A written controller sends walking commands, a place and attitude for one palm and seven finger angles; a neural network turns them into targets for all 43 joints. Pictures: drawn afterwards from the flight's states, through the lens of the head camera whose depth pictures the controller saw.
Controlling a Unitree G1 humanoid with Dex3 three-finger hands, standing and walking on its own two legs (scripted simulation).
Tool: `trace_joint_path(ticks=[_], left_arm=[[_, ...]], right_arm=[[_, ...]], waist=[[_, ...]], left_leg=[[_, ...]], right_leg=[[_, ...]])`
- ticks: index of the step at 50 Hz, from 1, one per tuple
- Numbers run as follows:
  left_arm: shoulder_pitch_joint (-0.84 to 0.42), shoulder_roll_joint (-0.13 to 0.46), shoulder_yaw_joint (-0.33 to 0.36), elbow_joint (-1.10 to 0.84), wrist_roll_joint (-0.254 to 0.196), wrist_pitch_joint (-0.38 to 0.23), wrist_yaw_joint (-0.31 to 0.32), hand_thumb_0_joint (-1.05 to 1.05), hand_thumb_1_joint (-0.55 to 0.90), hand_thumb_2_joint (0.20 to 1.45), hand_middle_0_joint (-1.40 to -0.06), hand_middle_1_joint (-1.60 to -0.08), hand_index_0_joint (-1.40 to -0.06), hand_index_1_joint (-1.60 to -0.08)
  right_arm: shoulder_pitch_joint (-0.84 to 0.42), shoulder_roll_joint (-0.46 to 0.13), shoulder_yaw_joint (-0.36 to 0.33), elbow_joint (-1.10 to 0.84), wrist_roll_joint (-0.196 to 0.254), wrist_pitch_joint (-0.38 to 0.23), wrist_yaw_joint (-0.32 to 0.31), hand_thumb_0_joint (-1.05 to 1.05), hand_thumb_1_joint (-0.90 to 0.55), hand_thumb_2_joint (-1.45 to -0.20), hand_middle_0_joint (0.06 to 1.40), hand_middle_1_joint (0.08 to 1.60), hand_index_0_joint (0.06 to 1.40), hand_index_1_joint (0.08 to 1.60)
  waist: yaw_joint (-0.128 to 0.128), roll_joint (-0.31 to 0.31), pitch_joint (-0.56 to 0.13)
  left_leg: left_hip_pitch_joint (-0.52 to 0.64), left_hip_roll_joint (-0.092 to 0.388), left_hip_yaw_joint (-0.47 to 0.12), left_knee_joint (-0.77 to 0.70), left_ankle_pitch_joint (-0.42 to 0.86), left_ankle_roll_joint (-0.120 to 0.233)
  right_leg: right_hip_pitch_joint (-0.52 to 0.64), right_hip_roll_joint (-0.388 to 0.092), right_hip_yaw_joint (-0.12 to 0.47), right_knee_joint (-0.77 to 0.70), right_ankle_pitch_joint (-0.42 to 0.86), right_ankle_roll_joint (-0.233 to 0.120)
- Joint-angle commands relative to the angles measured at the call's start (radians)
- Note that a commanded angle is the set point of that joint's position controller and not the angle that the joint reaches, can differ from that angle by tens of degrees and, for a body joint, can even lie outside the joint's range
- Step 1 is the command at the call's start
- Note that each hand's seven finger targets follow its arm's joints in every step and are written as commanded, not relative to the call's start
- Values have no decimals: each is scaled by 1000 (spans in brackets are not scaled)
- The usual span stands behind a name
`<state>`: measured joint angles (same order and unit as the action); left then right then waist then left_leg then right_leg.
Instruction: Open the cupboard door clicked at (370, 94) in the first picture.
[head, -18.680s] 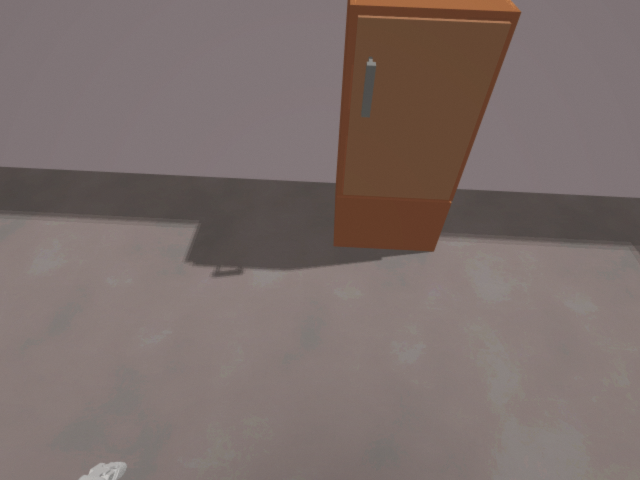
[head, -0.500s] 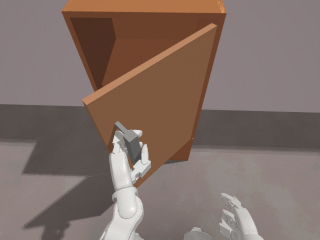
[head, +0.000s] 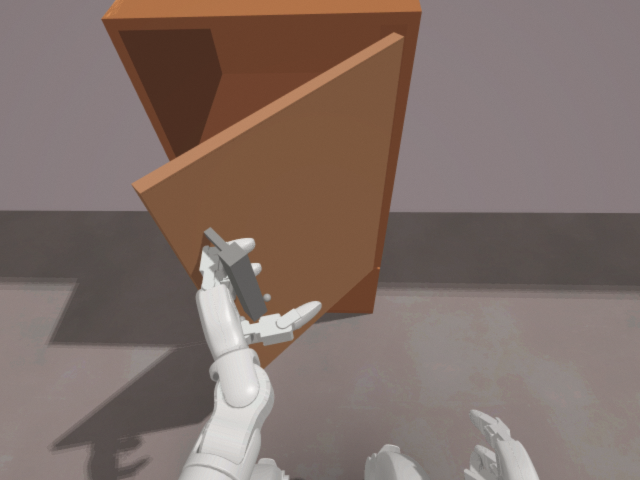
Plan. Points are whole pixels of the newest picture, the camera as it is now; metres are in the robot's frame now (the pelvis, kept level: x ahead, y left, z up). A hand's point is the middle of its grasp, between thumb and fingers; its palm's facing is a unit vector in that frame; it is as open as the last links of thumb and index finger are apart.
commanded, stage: open thumb and fingers to let go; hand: left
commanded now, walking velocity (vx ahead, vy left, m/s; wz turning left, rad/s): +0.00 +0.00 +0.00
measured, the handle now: (235, 275) +0.36 +0.13 +0.04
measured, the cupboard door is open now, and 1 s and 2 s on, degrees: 46 48 47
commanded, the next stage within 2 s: slide the hand sideways off the handle in 0.34 s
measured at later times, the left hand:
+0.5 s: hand (262, 305) +0.32 +0.08 +0.04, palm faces +0.28 -0.96 -0.04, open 15.1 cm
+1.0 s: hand (237, 347) +0.27 +0.11 +0.04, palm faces -0.11 -0.99 +0.00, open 16.2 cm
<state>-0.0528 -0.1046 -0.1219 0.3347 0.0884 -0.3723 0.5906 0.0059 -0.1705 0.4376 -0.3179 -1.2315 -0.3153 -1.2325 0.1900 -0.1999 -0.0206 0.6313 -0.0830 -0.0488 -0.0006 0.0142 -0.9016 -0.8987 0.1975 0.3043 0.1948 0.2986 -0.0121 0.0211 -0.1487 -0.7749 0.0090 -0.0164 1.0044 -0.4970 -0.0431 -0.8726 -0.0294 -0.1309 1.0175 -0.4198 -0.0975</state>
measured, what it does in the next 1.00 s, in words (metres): shifts its weight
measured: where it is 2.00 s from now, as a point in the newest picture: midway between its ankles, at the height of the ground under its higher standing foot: outside the picture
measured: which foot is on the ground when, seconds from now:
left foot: down 0.00-1.00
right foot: down 0.00-1.00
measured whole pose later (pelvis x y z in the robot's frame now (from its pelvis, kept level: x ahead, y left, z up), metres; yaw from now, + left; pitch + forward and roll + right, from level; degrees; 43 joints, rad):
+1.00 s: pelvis +0.00 +0.05 -0.01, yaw -2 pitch +15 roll +0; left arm 0.18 0.06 -0.20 0.07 -0.01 -0.37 0.08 -0.01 -0.50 0.30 -0.17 -0.31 -0.17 -0.31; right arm 0.24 -0.21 0.02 0.47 -0.02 -0.06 0.01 0.01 -0.90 -0.90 0.20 0.30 0.20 0.30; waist 0.00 0.02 -0.13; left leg -0.81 -0.01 0.03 1.11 -0.56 0.03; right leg -0.90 -0.05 -0.08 1.07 -0.43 -0.03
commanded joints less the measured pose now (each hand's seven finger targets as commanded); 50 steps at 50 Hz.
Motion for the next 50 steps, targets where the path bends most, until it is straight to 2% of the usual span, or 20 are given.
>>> trace_joint_path(ticks=[1, 12, 15, 16, 22, 23, 24, 25, 26, 27, 29, 30, 31, 32, 35, 36, 38, 42, 45, 50], left_arm=[[-197, 4, 7, -197, 17, -70, 2, 0, -500, 300, -275, -1050, -275, -1050], [-233, -8, 4, -182, 29, -84, 24, 0, -500, 300, -183, -500, -183, -500], [-231, -41, -26, -167, 44, -75, 36, 0, -500, 300, -158, -350, -158, -350], [-230, -55, -37, -163, 47, -70, 37, 0, -500, 300, -150, -300, -150, -300], [-243, -71, -49, -178, 50, -60, 48, 0, -500, 300, -150, -300, -150, -300], [-213, 21, -242, -204, 159, -87, -159, 0, -500, 300, -150, -300, -150, -300], [-259, 92, -165, -253, 120, -123, -269, 0, -500, 300, -150, -300, -150, -300], [-253, 112, -171, -290, 97, -142, -357, 0, -500, 300, -150, -300, -150, -300], [-250, 127, -176, -311, 65, -149, -441, 0, -500, 300, -150, -300, -150, -300], [-238, 117, -192, -305, 19, -147, -524, 0, -500, 300, -150, -300, -150, -300], [-223, 67, -167, -285, -111, -117, -594, 0, -500, 300, -150, -300, -150, -300], [-228, 45, -152, -291, -159, -101, -598, 0, -500, 300, -150, -300, -150, -300], [-192, 51, -121, -285, -187, -85, -589, 0, -500, 300, -150, -300, -150, -300], [-158, 60, -92, -276, -200, -75, -570, 0, -500, 300, -150, -300, -150, -300], [-91, 100, -50, -321, -163, -73, -506, 0, -500, 300, -150, -300, -150, -300], [-46, 119, -44, -335, -142, -74, -492, 0, -500, 300, -150, -300, -150, -300], [6, 122, -53, -366, -108, -78, -477, 0, -500, 300, -150, -300, -150, -300], [38, 160, -31, -411, -88, -74, -473, 0, -500, 300, -150, -300, -150, -300], [55, 153, -48, -474, -94, -75, -488, 0, -500, 300, -150, -300, -150, -300], [161, 145, -56, -535, -122, -62, -506, 0, -500, 300, -150, -300, -150, -300]], right_arm=[[-63, -69, -20, -154, 4, -48, -8, 0, -900, -900, 200, 300, 200, 300], [-61, -69, -22, -156, -2, -47, -4, 0, -900, -900, 200, 300, 200, 300], [-60, -67, -19, -160, -5, -46, 1, 0, -900, -900, 200, 300, 200, 300], [-55, -69, -18, -161, -5, -47, 1, 0, -900, -900, 200, 300, 200, 300], [-58, -67, -16, -166, -9, -46, 5, 0, -900, -900, 200, 300, 200, 300], [-1, -103, -13, -147, -7, -46, 5, 0, -900, -900, 200, 300, 200, 300], [4, -101, -17, -172, 4, -51, 0, 0, -900, -900, 200, 300, 200, 300], [0, -104, -17, -182, 9, -54, -5, 0, -900, -900, 200, 300, 200, 300], [5, -108, -14, -197, 22, -58, -7, 0, -900, -900, 200, 300, 200, 300], [3, -110, -11, -207, 35, -66, -10, 0, -900, -900, 200, 300, 200, 300], [-8, -110, -1, -234, 64, -77, -16, 0, -900, -900, 200, 300, 200, 300], [-15, -110, 2, -244, 72, -84, -18, 0, -900, -900, 200, 300, 200, 300], [-23, -113, 4, -253, 79, -90, -17, 0, -900, -900, 200, 300, 200, 300], [-18, -118, 3, -257, 79, -93, -15, 0, -900, -900, 200, 300, 200, 300], [-5, -122, -4, -273, 67, -92, -2, 0, -900, -900, 200, 300, 200, 300], [-6, -123, -5, -284, 64, -89, 4, 0, -900, -900, 200, 300, 200, 300], [5, -118, -8, -293, 59, -80, 14, 0, -900, -900, 200, 300, 200, 300], [-2, -121, -8, -315, 58, -62, 12, 0, -900, -900, 200, 300, 200, 300], [-5, -118, -5, -326, 61, -62, 5, 0, -900, -900, 200, 300, 200, 300], [8, -119, -3, -338, 66, -70, 0, 0, -900, -900, 200, 300, 200, 300]], waist=[[-14, -152, -274], [-10, -112, -287], [-10, -88, -268], [-16, -109, -264], [-9, -94, -281], [-79, -131, -257], [-56, -106, -303], [-43, -58, -337], [-49, -34, -327], [-52, -16, -304], [-52, -56, -225], [-45, -65, -220], [-27, -54, -205], [-18, -88, -205], [7, -121, -259], [19, -96, -265], [20, -83, -272], [17, -99, -224], [13, -32, -221], [5, -48, -223]], left_leg=[[-84, -43, 8, -64, 103, 44], [-38, -42, 15, -75, 129, 50], [-16, -39, 13, -88, 143, 48], [-8, -36, 8, -91, 153, 50], [4, -35, 7, -91, 171, 47], [17, -30, 15, -64, 175, 63], [3, -34, 11, -58, 186, 69], [10, -36, 12, -56, 196, 69], [25, -36, 9, -58, 201, 69], [33, -36, 6, -62, 183, 68], [27, -33, -10, -88, 125, 64], [20, -36, -14, -96, 104, 62], [18, -38, -16, -106, 98, 58], [16, -38, -19, -110, 99, 57], [6, -39, -15, -99, 140, 55], [5, -40, -11, -95, 165, 56], [5, -38, -5, -88, 183, 53], [-36, -37, -3, -84, 125, 56], [-14, -35, -6, -86, 111, 52], [2, -30, -20, -80, 158, 47]], right_leg=[[417, -57, 261, -255, 118, 97], [362, -28, 194, -214, 101, 81], [325, -13, 150, -187, 124, 73], [316, -6, 135, -181, 139, 71], [303, 0, 114, -159, 157, 68], [288, -6, 135, -136, 238, 69], [324, -14, 140, -121, 277, 65], [349, -16, 152, -109, 298, 62], [339, -16, 146, -104, 298, 55], [320, -14, 144, -109, 271, 56], [279, -1, 121, -139, 159, 60], [276, 0, 116, -149, 112, 63], [268, 3, 109, -152, 79, 59], [262, 4, 97, -147, 69, 62], [285, 3, 94, -114, 114, 62], [288, 2, 96, -105, 140, 58], [282, 2, 98, -89, 170, 56], [272, 2, 113, -101, 109, 58], [240, 5, 101, -93, 86, 54], [238, 13, 82, -77, 134, 56]])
